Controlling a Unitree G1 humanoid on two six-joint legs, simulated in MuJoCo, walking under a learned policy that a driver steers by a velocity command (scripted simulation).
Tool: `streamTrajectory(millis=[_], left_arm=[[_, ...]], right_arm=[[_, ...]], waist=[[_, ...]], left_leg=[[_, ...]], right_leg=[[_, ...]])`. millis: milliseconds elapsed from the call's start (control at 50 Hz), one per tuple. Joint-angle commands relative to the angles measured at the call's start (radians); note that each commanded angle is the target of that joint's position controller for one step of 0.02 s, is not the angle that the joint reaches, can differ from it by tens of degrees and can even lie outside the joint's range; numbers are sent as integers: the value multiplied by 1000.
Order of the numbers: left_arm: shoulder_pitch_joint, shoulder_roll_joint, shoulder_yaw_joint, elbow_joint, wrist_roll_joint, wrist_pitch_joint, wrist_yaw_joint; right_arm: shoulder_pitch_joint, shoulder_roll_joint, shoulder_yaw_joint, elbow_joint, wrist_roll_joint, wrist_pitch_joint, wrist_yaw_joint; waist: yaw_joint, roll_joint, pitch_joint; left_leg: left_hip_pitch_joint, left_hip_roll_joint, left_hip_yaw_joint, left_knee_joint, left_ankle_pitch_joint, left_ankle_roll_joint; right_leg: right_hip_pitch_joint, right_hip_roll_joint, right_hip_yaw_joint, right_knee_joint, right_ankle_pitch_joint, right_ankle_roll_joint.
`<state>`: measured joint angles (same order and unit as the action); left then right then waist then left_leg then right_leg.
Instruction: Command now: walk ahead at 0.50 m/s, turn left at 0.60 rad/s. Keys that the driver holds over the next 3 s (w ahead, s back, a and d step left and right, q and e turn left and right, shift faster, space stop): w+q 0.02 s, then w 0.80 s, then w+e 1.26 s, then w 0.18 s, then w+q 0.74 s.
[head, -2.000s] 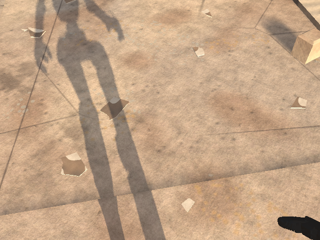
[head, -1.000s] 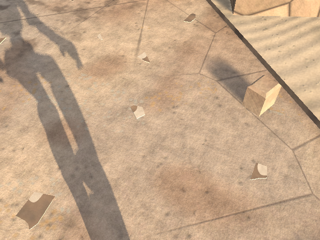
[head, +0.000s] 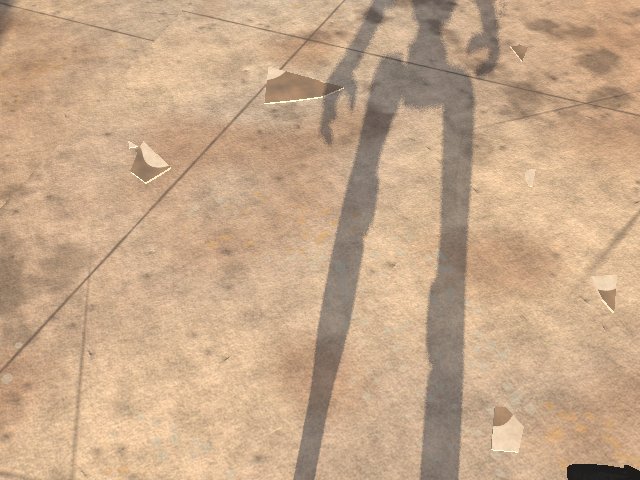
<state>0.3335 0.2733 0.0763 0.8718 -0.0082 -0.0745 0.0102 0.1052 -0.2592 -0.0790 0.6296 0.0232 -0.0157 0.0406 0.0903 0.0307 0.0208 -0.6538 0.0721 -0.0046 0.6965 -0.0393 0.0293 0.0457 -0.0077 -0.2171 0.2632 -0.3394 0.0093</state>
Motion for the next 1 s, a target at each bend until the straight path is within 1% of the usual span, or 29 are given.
streamTrajectory(millis=[20,40,60,80,100,120,140,160,180,200,220,260,300,400,520,580,600,620,640,660,680,700,720,740,760,820,880,940,1000], left_arm=[[-13,200,47,-42,-16,7,7],[-11,217,52,-39,-22,11,9],[-18,226,52,-36,-26,16,11],[-23,209,42,-36,-24,15,13],[0,109,6,-60,28,6,5],[62,62,-20,-91,12,-26,-13],[-51,162,7,-94,-32,-50,-25],[-127,165,6,-126,-47,-59,-28],[-139,149,2,-118,-29,-58,-20],[-130,152,8,-105,-7,-49,-14],[-95,147,9,-93,-4,-35,-16],[-64,119,6,-81,1,-12,-14],[-117,104,1,-99,9,-2,-9],[-272,65,-16,-138,6,-14,-23],[-407,74,-24,-193,-3,-28,-57],[-335,108,-13,-183,-1,-35,-66],[-235,135,3,-155,2,-36,-62],[-78,185,24,-112,7,-36,-54],[62,277,46,-95,25,-35,-46],[123,247,40,-66,5,-29,-52],[86,178,18,-70,-11,-25,-48],[-1,155,10,-85,-8,-21,-42],[-68,134,1,-96,2,-17,-40],[-108,111,-7,-103,15,-19,-41],[-127,98,-12,-104,23,-23,-42],[-128,118,-7,-88,12,-36,-41],[-83,147,3,-67,4,-30,-26],[-38,167,9,-51,-8,-18,-14],[27,176,14,-28,-18,-4,-9]], right_arm=[[-90,-60,-12,-113,-1,-15,17],[-48,-80,-23,-109,-5,-12,16],[65,-114,-43,-82,-6,-10,12],[234,-166,-73,-34,-4,-6,-3],[359,-248,-88,1,0,0,-27],[326,-295,-79,-20,-1,-16,-22],[334,-213,-57,-14,-11,-23,-15],[277,-186,-46,-9,-13,-33,-14],[200,-159,-34,-10,-13,-39,-13],[141,-122,-22,-15,-18,-44,-14],[116,-110,-15,-18,-26,-49,-15],[114,-118,-16,-3,-23,-63,-18],[139,-138,-20,20,-23,-71,-26],[206,-152,-18,73,-17,-65,-43],[300,-173,-24,147,-7,-49,-47],[285,-194,-30,160,-7,-36,-55],[263,-199,-29,158,-8,-30,-57],[260,-175,-16,152,-14,-27,-59],[367,-88,13,128,-26,-40,-52],[411,-49,28,148,-19,-59,-45],[300,-151,4,131,6,-72,-39],[208,-169,1,99,17,-79,-38],[160,-163,2,90,5,-81,-42],[163,-155,-3,93,-6,-75,-45],[194,-137,-3,102,-8,-66,-46],[208,-98,5,109,-14,-45,-52],[92,-86,11,72,-28,-53,-53],[-18,-64,20,51,-24,-68,-43],[-106,-70,22,30,-12,-81,-28]], waist=[[-34,-120,35],[-67,-140,-4],[-140,-134,-68],[-229,-99,-152],[-233,109,-252],[-156,239,-403],[-222,80,-355],[-204,67,-215],[-154,-15,-130],[-116,-5,-92],[-85,21,-79],[-63,17,-72],[-71,3,-38],[-131,18,2],[-173,31,54],[-120,65,6],[-60,68,-58],[10,47,-173],[2,-125,-356],[7,-293,-461],[34,-205,-332],[15,-149,-188],[-12,-91,-98],[-49,-94,-53],[-78,-116,-51],[-105,-117,-29],[-80,-86,1],[-45,-83,15],[-13,-91,24]], left_leg=[[28,-50,79,-58,-105,49],[124,-87,103,-64,-157,72],[289,-127,116,-113,-146,104],[569,-143,87,-175,-64,142],[895,83,-230,-144,22,208],[1089,301,-780,-318,-169,400],[1039,281,-708,-380,-223,348],[901,244,-551,-387,-168,307],[736,200,-434,-401,-68,271],[623,161,-354,-423,18,253],[549,139,-311,-454,58,245],[487,126,-252,-498,123,253],[473,117,-199,-526,169,251],[501,68,-95,-536,129,189],[680,152,-133,-473,116,178],[745,165,-135,-370,360,144],[734,134,-106,-254,530,125],[636,81,-65,-55,523,94],[273,-30,-25,322,176,28],[37,-157,-99,543,-539,-3],[-84,-96,-146,629,-526,8],[-125,-41,-104,608,-427,17],[-96,1,-77,551,-346,16],[-40,33,-79,494,-290,13],[21,51,-83,467,-259,8],[36,69,-62,376,-205,-23],[-3,66,-53,182,-47,-53],[62,20,-33,-35,99,-68],[99,-13,-34,-139,130,-73]], right_leg=[[39,-280,59,30,783,-126],[38,-280,45,114,966,-120],[12,-265,24,265,1068,-108],[-127,-231,4,473,984,-77],[-440,-159,5,813,279,-38],[-744,14,182,1101,-272,-5],[-844,-35,296,1145,-207,-16],[-874,-71,276,1098,-125,-31],[-822,-119,271,1014,-42,-29],[-757,-145,275,942,6,-20],[-694,-159,281,916,40,-14],[-660,-158,269,862,84,9],[-707,-156,265,772,171,32],[-697,-112,241,444,461,32],[-739,-69,238,267,406,-21],[-615,-26,206,234,281,-68],[-464,11,171,213,283,-94],[-207,-20,197,242,337,-135],[226,-273,551,279,312,-276],[388,-388,924,113,99,-360],[314,-353,872,59,-60,-305],[160,-324,742,29,-52,-265],[3,-288,644,-4,29,-250],[-111,-254,576,-37,107,-241],[-174,-232,536,-65,153,-239],[-247,-213,431,-125,272,-259],[-243,-186,382,-142,349,-252],[-244,-148,335,-127,349,-220],[-201,-170,371,-86,310,-216]])
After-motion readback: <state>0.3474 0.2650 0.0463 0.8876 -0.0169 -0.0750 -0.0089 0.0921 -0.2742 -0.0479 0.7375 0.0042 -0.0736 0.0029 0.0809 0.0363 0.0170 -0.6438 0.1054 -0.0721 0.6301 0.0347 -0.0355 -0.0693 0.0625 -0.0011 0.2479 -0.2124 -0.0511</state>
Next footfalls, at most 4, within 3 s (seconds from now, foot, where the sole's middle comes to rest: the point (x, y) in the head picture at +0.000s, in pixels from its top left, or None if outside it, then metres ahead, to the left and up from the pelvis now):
0.08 left None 0.21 0.12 -0.77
0.62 right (395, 443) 0.55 -0.07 -0.77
1.12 left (284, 328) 0.80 0.20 -0.77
1.64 right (415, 262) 1.03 -0.12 -0.77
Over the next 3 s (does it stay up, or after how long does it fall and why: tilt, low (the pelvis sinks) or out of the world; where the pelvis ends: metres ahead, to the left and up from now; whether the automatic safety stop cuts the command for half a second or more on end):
stays up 1.52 -0.31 0.00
